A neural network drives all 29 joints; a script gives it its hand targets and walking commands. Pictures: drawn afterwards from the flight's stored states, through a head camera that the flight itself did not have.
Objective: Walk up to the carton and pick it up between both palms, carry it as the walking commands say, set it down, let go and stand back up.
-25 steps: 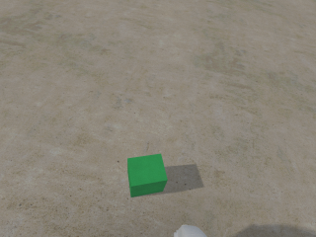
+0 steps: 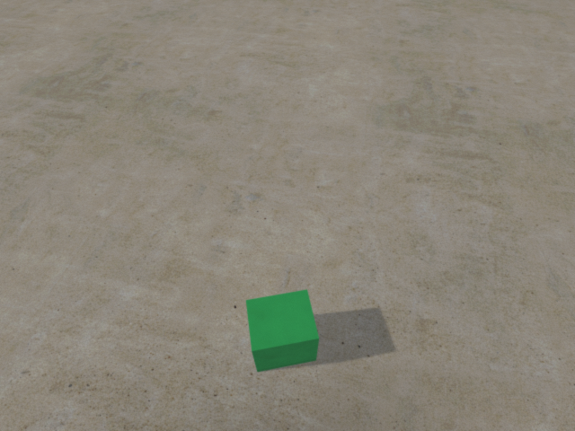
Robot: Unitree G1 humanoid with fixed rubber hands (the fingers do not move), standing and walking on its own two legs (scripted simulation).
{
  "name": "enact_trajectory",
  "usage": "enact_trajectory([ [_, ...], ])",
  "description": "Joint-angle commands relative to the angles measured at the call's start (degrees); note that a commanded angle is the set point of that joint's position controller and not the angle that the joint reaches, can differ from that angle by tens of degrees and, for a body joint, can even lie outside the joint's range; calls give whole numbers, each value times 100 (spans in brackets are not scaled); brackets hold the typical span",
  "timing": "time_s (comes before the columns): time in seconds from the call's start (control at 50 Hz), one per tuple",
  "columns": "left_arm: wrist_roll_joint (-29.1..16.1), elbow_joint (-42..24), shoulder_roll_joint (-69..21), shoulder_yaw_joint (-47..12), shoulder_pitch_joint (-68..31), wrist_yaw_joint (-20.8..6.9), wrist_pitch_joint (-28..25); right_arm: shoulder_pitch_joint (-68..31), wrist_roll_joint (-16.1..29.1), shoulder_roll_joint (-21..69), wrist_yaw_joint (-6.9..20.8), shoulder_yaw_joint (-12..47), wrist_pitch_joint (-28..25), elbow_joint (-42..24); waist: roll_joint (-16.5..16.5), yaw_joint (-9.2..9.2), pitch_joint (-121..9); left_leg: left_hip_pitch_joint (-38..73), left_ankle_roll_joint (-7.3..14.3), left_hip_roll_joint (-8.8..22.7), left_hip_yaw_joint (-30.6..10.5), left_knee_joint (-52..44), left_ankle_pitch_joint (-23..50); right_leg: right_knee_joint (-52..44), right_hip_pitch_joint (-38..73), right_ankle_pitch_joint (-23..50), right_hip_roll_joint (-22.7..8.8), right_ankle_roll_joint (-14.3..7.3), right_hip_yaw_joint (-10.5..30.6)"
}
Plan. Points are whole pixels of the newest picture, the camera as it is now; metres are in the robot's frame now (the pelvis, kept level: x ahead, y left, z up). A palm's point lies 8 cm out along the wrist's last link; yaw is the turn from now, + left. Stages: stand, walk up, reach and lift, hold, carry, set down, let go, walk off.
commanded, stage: walk up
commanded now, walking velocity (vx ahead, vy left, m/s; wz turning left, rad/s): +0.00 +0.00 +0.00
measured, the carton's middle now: (282, 331) +0.52 +0.03 -0.68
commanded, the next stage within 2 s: none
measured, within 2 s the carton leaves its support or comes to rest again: neither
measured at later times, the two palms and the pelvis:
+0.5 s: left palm out of the picture -0.02 +0.25 -0.14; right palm out of the picture -0.05 -0.20 -0.14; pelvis -0.01 +0.02 +0.00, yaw +1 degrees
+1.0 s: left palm out of the picture +0.00 +0.17 -0.12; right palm (445, 341) +0.27 -0.26 -0.13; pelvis +0.12 -0.04 +0.00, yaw +6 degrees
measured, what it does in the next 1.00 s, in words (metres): walks ahead: left foot, then right foot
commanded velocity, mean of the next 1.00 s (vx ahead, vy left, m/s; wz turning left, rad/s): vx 0.13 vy -0.06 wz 0.08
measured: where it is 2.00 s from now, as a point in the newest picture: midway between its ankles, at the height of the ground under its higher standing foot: outside the picture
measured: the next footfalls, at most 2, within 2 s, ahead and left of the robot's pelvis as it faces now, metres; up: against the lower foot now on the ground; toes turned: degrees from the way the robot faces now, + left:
left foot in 0.02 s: +0.02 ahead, +0.14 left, +0.00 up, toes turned +1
right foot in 0.72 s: +0.10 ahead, -0.17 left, +0.00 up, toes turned +0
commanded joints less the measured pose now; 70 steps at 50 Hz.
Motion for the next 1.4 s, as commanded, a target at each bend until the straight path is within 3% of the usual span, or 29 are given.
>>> enact_trajectory([
  [0.0,-18,-81,654,103,109,5,17,697,8,-143,-32,26,-145,170,-627,-147,10,267,65,111,-56,-970,753,-906,-26,-857,-1154,-25,1350],
  [0.08,-39,-9,570,124,249,-5,27,406,-3,-204,28,68,-246,177,-11,21,237,-421,178,296,-330,-1377,471,-565,582,-181,-782,201,826],
  [0.4,1,290,457,68,731,4,53,721,-17,-178,11,30,-267,165,-172,35,413,-699,167,266,-503,-1497,-49,-503,485,-332,-699,319,767],
  [0.42,190,61,666,128,720,60,73,833,-63,-423,17,-99,-243,44,-89,-102,286,-729,264,423,-549,-1370,-693,-219,190,-1242,-760,249,532],
  [0.44,272,-245,1079,315,285,-165,161,1503,-158,-1153,-62,-317,-141,167,-65,-476,397,-275,801,1487,-2337,-2004,-2953,1516,-1145,-2453,-302,550,64],
  [0.46,315,-640,855,286,-107,-221,202,1460,-185,-1415,-97,-416,-117,204,729,-516,863,-303,1067,2249,-3394,-2664,-3416,2901,-2264,-1960,-315,625,402],
  [0.5,253,-618,691,242,175,-255,107,734,-137,-1074,-85,-327,-221,-59,310,-188,846,-581,878,1998,-2475,-2404,-2254,3405,-2329,-1140,-590,630,828],
  [0.54,234,-602,586,145,553,-268,-11,671,-133,-890,-31,-259,-303,-159,616,-166,424,-241,630,1393,-1580,-2166,-1259,2613,-1770,-1069,-511,630,601],
  [0.6,153,-813,615,90,358,-295,6,833,-182,-983,51,-295,-311,-106,936,-249,474,-541,643,1082,-1132,-2002,-841,1561,-872,-1306,-313,653,224],
  [0.66,37,-599,740,82,1067,-240,-41,609,-144,-1032,116,-351,-268,-236,653,194,300,-1172,461,658,-872,-1409,-930,87,886,-398,-131,679,-104],
  [0.68,34,-489,968,123,1383,-189,-101,721,-127,-853,145,-309,-302,-298,365,334,97,-1411,348,382,-739,-857,-1057,-171,1592,-307,-368,668,60],
  [0.7,65,-358,1372,239,1861,-144,-175,689,-134,-619,164,-246,-342,-457,-548,557,-91,-1891,227,36,-392,407,-1226,-717,2104,-1018,-1297,590,1119],
  [0.72,109,-288,1949,404,2122,-106,-187,303,-169,-365,167,-70,-370,-865,-2155,767,-39,-3018,42,-294,157,2063,-1744,-1538,2073,-2215,-2600,92,2949],
  [0.74,158,-203,1860,330,2057,-96,-163,-152,-193,-600,177,-122,-372,-941,-1621,571,107,-2898,93,210,-70,2822,-1596,-1677,1429,-2734,-2693,-287,3149],
  [0.76,162,-256,1593,263,1681,-100,-163,-246,-179,-672,240,-199,-373,-919,-1214,420,441,-2817,126,339,-163,2966,-1182,-1646,1096,-2616,-2377,-326,2695],
  [0.84,96,-267,1100,148,1462,-61,-402,-89,-197,-433,378,-201,-358,-805,-644,172,338,-2342,-61,244,193,2659,53,-1148,1060,989,-1826,-330,1501],
  [0.96,66,-36,957,-7,1285,29,-398,-592,1,-333,250,-38,-168,-859,-1455,158,167,-822,-57,-284,244,933,372,-490,834,4989,-1479,-271,600],
  [1.02,56,11,1235,143,1396,107,-215,-731,38,-481,231,-126,-173,-905,-1467,56,116,-600,25,-380,561,262,665,256,938,4472,-1638,-169,281],
  [1.06,-2,-83,1108,109,1484,132,-160,-397,28,-779,193,-278,-245,-825,-784,-98,-148,486,153,-187,509,-426,1950,1176,350,3170,-1357,105,154],
  [1.08,-39,-159,912,53,1589,125,-142,-188,-8,-1092,159,-371,-291,-795,-94,-36,-332,1043,294,559,-220,-366,3796,1721,-253,1275,-993,311,99],
  [1.1,-62,-200,547,-4,1847,127,-55,-32,60,-1257,130,-390,-328,-859,1008,-79,-665,1297,1022,1831,-1510,-589,5402,2675,-816,-2249,-437,494,239],
  [1.12,-79,-82,578,88,1816,147,73,47,100,-1035,126,-287,-316,-808,525,-144,-876,1062,1263,2014,-1589,-879,5248,2983,-536,-2755,-521,411,796],
  [1.16,-18,-74,573,68,1578,93,137,-764,33,-655,42,-93,-279,-852,219,106,-346,340,1053,1420,-870,-1082,3805,2509,-396,-2314,-676,363,907],
  [1.22,23,-39,595,59,1423,40,191,-839,20,-554,30,-61,-253,-774,423,161,-273,213,899,1138,-708,-1339,3053,1941,-279,-1929,-591,371,747],
  [1.26,3,-92,755,78,1113,82,223,-831,-20,-846,31,-260,-219,-815,273,105,-197,36,1010,1413,-676,-1133,3909,2170,-313,-1845,-505,460,577],
  [1.28,-17,-286,914,147,907,130,251,-825,5,-1053,24,-362,-195,-859,398,127,-130,43,1061,1546,-620,-712,5674,2409,-501,-2040,-508,523,591],
  [1.3,-43,-487,921,146,864,191,231,-829,43,-1107,76,-438,-90,-872,930,109,-473,126,942,1163,-308,-551,6036,2226,-353,-2005,-525,463,488],
  [1.34,-16,-427,850,147,960,232,226,-880,42,-988,126,-425,21,-896,717,235,-668,220,695,872,29,-259,5048,1468,-175,-1212,-533,434,248],
  [1.38,39,-441,974,191,1075,252,197,-872,49,-865,186,-408,90,-1036,286,524,-594,-809,443,502,54,32,2792,485,678,-328,-750,247,257],
])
